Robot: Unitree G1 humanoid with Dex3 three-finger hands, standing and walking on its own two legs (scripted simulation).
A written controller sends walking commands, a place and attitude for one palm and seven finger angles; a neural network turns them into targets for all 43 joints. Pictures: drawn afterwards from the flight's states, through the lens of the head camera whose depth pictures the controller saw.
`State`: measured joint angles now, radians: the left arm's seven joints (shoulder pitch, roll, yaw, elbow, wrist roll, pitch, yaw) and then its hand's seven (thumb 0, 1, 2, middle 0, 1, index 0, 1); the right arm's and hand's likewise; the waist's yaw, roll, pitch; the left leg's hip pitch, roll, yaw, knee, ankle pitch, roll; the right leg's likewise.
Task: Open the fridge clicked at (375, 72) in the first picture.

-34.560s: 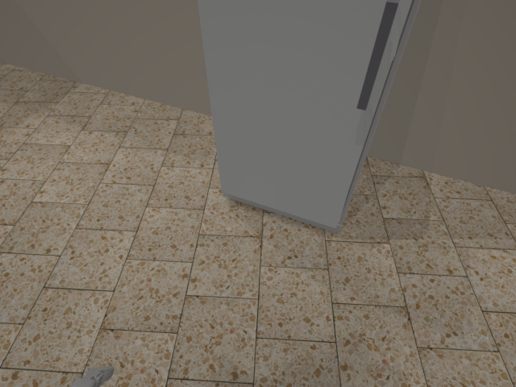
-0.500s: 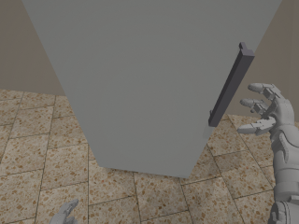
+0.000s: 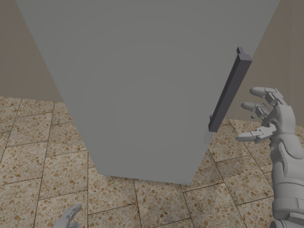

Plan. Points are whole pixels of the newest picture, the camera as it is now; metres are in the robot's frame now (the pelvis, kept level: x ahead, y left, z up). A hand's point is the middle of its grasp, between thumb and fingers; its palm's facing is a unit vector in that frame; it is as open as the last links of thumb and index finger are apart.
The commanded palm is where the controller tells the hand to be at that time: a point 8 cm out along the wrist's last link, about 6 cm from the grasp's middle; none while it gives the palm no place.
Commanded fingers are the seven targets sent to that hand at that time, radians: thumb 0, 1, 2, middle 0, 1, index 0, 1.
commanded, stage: feel for the door with the fingertips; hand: right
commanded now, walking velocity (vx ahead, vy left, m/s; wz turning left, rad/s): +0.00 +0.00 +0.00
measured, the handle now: (224, 94) +0.46 -0.17 +0.12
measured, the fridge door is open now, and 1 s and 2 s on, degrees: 0 0 0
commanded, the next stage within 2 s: slide the fingers in behind the handle in 1.10 s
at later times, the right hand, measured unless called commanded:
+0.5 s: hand (235, 114) +0.39 -0.18 +0.12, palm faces +0.05 +1.00 +0.00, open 14.0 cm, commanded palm +0.36 -0.23 +0.12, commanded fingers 0.00 0.50 -0.30 0.30 1.20 0.30 1.20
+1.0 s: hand (238, 107) +0.41 -0.19 +0.13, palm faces +0.05 +1.00 +0.00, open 14.0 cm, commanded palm +0.39 -0.24 +0.12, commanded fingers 0.00 0.50 -0.30 0.30 1.20 0.30 1.20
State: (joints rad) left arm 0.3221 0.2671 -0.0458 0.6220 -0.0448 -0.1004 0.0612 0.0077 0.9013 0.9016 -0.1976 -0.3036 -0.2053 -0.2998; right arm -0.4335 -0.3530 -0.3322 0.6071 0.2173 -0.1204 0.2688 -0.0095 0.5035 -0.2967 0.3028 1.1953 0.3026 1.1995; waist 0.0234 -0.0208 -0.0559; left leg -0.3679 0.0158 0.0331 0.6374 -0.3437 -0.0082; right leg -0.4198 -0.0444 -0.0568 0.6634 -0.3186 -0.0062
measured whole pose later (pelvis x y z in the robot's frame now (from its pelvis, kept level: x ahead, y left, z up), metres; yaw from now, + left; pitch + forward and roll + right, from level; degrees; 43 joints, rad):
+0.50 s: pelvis -0.01 +0.00 +0.00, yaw +0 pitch +4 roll +1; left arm 0.30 0.25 -0.05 0.64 -0.04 -0.11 0.05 0.01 0.90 0.90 -0.20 -0.30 -0.21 -0.30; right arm -0.48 -0.28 -0.25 0.61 0.18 -0.10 0.16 -0.01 0.50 -0.30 0.30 1.20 0.30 1.20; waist 0.03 -0.03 -0.05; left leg -0.37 0.02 0.03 0.64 -0.33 -0.01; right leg -0.42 -0.04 -0.06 0.66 -0.30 0.00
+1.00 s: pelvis -0.01 +0.00 +0.00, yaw +0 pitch +5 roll +1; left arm 0.33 0.27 -0.04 0.65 -0.04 -0.10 0.05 0.01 0.90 0.90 -0.20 -0.30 -0.20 -0.30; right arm -0.59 -0.33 -0.28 0.76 0.17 -0.15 0.19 -0.01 0.50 -0.30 0.30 1.20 0.30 1.20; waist 0.04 -0.02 -0.05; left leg -0.40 0.01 0.03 0.64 -0.33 0.00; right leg -0.45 -0.05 -0.05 0.66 -0.30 0.00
